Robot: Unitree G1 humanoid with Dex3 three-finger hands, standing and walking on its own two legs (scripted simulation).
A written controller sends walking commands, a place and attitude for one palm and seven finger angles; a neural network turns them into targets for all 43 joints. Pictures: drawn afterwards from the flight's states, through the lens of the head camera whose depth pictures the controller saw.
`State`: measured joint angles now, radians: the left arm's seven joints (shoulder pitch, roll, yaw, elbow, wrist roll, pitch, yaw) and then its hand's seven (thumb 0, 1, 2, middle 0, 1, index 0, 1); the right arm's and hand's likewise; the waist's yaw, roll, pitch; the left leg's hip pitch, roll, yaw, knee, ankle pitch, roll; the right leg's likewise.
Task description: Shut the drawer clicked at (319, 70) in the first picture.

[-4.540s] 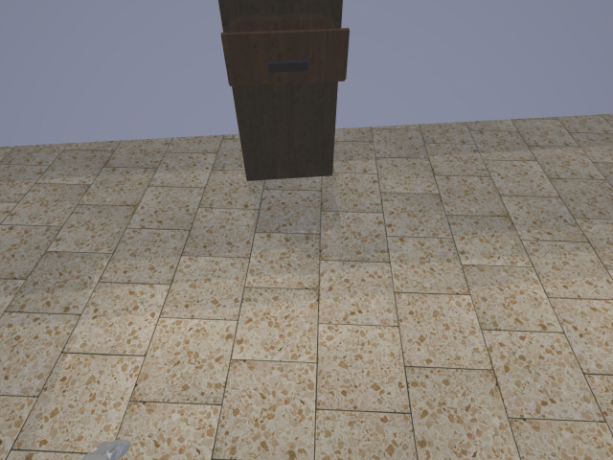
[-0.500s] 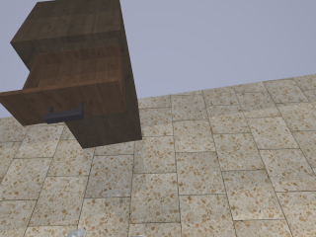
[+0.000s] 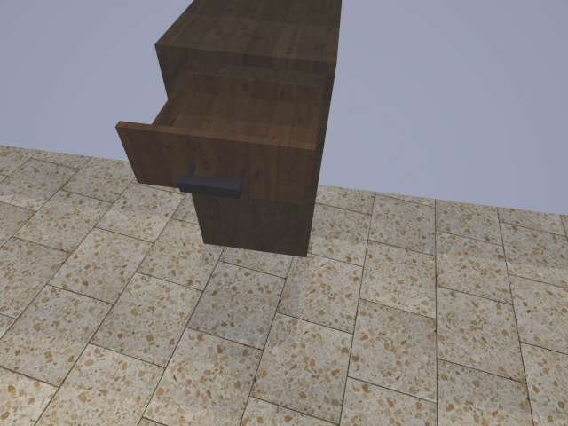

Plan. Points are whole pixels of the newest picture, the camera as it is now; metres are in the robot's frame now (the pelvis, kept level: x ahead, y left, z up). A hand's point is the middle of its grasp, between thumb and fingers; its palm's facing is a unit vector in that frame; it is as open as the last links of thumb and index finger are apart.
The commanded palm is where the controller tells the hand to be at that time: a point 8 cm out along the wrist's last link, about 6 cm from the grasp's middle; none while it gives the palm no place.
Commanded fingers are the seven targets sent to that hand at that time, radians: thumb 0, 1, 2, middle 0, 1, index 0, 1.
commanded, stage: take the last steps up to it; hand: left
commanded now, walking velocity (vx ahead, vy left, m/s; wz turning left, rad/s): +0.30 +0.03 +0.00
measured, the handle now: (213, 178) +0.56 +0.23 -0.03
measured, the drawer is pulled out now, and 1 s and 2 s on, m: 0.29 0.29 0.29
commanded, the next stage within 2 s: come to a stop and stand still in 0.60 s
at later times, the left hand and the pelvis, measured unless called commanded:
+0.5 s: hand (191, 349) +0.26 +0.20 -0.17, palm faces -0.07 -0.98 -0.18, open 7.4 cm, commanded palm none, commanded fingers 0.00 0.90 0.90 -0.20 -0.30 -0.20 -0.30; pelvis +0.14 +0.03 -0.01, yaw -1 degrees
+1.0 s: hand (193, 344) +0.27 +0.21 -0.18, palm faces +0.05 -0.98 -0.21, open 7.3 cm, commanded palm none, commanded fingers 0.00 0.90 0.90 -0.20 -0.30 -0.20 -0.30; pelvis +0.25 +0.03 -0.01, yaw -2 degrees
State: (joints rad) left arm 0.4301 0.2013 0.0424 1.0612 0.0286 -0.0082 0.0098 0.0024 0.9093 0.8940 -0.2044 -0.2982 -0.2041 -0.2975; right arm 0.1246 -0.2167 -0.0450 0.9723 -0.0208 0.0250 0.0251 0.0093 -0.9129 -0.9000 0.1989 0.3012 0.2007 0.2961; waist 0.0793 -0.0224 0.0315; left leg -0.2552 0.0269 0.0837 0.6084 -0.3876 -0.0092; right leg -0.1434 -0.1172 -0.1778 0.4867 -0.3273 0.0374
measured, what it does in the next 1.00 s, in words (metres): walks ahead: left foot, then right foot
